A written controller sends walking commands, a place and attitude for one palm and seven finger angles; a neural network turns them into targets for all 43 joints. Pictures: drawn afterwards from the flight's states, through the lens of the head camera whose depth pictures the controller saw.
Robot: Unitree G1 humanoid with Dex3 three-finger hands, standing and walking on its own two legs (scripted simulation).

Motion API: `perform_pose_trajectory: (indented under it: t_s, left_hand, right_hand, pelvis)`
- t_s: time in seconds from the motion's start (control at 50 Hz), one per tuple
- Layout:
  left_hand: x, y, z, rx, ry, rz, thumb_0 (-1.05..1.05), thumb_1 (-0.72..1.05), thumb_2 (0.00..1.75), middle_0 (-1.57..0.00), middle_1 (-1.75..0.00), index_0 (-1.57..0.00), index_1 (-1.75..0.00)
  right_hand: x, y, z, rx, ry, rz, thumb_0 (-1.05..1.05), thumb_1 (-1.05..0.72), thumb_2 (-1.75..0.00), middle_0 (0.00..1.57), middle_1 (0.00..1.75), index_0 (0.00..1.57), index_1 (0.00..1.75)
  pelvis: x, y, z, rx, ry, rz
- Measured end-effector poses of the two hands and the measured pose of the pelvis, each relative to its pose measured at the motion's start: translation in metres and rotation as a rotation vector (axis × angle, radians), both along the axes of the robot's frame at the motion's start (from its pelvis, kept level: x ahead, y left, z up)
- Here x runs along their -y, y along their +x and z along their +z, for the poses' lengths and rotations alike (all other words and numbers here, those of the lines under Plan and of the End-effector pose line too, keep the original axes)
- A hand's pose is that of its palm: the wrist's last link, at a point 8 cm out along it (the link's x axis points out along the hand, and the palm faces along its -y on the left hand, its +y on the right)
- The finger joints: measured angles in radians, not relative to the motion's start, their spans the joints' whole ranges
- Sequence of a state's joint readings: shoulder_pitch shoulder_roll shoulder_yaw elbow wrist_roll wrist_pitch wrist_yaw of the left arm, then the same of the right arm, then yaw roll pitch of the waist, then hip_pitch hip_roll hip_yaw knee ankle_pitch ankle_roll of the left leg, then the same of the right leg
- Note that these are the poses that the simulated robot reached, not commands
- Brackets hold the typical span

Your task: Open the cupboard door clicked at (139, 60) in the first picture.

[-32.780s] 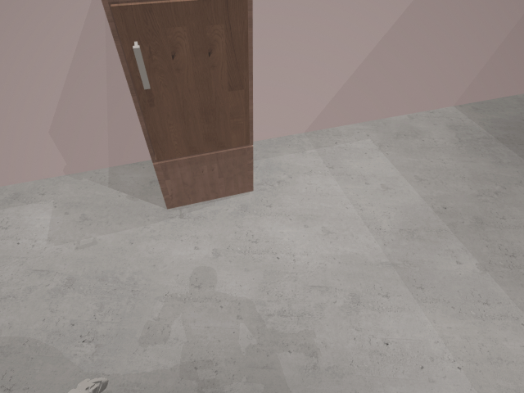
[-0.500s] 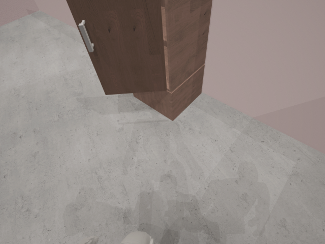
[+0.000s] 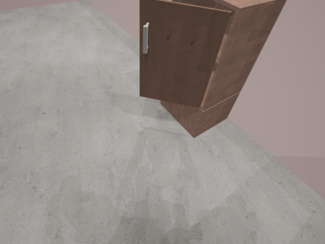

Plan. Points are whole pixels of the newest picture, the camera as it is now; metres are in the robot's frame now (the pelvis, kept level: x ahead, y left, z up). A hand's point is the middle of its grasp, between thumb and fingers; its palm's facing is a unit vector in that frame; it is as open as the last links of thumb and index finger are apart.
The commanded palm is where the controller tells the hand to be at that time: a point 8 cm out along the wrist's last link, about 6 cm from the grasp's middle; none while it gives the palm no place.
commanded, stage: take the last steps up to it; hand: left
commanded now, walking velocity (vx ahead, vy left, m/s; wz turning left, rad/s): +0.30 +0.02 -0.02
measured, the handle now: (146, 38) +1.01 +0.18 -0.01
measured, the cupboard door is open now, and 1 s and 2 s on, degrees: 43 43 43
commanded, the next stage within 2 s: come to a stop and stand still in 0.96 s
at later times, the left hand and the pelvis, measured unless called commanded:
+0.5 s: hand (122, 193) +0.29 +0.15 -0.18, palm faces -0.05 -0.99 -0.16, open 7.4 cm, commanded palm none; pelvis +0.16 -0.01 -0.02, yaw -2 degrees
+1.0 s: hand (119, 204) +0.26 +0.15 -0.17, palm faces +0.10 -0.99 -0.12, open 7.3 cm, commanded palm none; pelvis +0.35 +0.01 -0.01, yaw -1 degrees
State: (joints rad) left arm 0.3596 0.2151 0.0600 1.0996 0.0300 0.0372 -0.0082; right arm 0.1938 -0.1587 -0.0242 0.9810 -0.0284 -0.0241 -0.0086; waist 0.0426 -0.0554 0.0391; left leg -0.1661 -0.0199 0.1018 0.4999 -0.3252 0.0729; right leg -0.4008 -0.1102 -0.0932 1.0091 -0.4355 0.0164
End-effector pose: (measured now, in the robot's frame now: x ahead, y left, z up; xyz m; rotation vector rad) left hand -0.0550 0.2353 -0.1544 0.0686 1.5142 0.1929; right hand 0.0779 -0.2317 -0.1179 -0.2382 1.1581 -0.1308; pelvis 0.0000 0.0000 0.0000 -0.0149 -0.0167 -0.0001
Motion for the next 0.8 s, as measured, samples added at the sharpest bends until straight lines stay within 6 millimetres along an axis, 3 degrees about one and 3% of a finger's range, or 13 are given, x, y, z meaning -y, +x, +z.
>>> perform_pose_trajectory:
  t_s: [0.14, 0.28, 0.38, 0.46, 0.5, 0.56, 0.7, 0.8]
  left_hand:
    - [-0.018, 0.097, 0.010, 0.166, 0.004, -0.047, 0.01, 0.91, 0.90, -0.19, -0.30, -0.20, -0.30]
    - [-0.014, 0.191, 0.011, 0.252, 0.006, -0.117, 0.00, 0.91, 0.90, -0.19, -0.30, -0.20, -0.30]
    - [0.006, 0.264, 0.011, 0.303, -0.006, -0.183, 0.00, 0.91, 0.90, -0.19, -0.30, -0.20, -0.30]
    - [0.027, 0.320, 0.009, 0.365, -0.010, -0.214, 0.00, 0.91, 0.90, -0.19, -0.30, -0.20, -0.30]
    - [0.035, 0.338, 0.006, 0.398, -0.003, -0.203, 0.00, 0.91, 0.90, -0.19, -0.30, -0.20, -0.30]
    - [0.042, 0.339, 0.008, 0.382, 0.005, -0.162, 0.00, 0.91, 0.90, -0.19, -0.30, -0.20, -0.30]
    - [0.024, 0.319, 0.023, 0.233, 0.081, -0.104, -0.03, 0.97, 0.90, -0.20, -0.30, -0.20, -0.30]
    - [0.031, 0.302, 0.025, 0.106, 0.044, -0.064, -0.01, 0.94, 0.90, -0.19, -0.30, -0.20, -0.30]
  right_hand:
    - [-0.017, -0.054, -0.003, -0.191, -0.002, -0.092, 0.00, -0.93, -0.90, 0.20, 0.30, 0.20, 0.30]
    - [-0.045, -0.098, -0.011, -0.383, 0.054, -0.190, 0.00, -0.92, -0.90, 0.20, 0.30, 0.20, 0.30]
    - [-0.063, -0.107, -0.015, -0.498, 0.111, -0.239, 0.00, -0.91, -0.90, 0.20, 0.30, 0.20, 0.30]
    - [-0.064, -0.095, -0.020, -0.575, 0.148, -0.269, 0.00, -0.91, -0.90, 0.20, 0.30, 0.20, 0.30]
    - [-0.057, -0.078, -0.025, -0.591, 0.160, -0.279, 0.00, -0.91, -0.90, 0.20, 0.30, 0.20, 0.30]
    - [-0.037, -0.028, -0.030, -0.530, 0.151, -0.264, 0.01, -0.91, -0.90, 0.20, 0.30, 0.20, 0.30]
    - [0.008, 0.141, -0.027, -0.213, 0.103, -0.168, 0.00, -0.91, -0.90, 0.20, 0.30, 0.19, 0.29]
    - [0.023, 0.240, -0.019, -0.074, 0.066, -0.109, 0.01, -0.93, -0.90, 0.19, 0.30, 0.19, 0.29]
  pelvis:
    - [-0.019, 0.032, 0.008, 0.008, -0.001, 0.000]
    - [-0.022, 0.074, 0.002, 0.001, 0.016, -0.013]
    - [-0.015, 0.110, -0.005, -0.011, 0.020, -0.016]
    - [-0.002, 0.145, -0.014, -0.016, 0.015, -0.026]
    - [0.007, 0.164, -0.019, -0.011, 0.022, -0.031]
    - [0.015, 0.184, -0.014, 0.008, 0.018, -0.024]
    - [0.024, 0.231, 0.003, -0.009, 0.021, -0.025]
    - [0.018, 0.268, 0.007, -0.012, 0.022, -0.025]
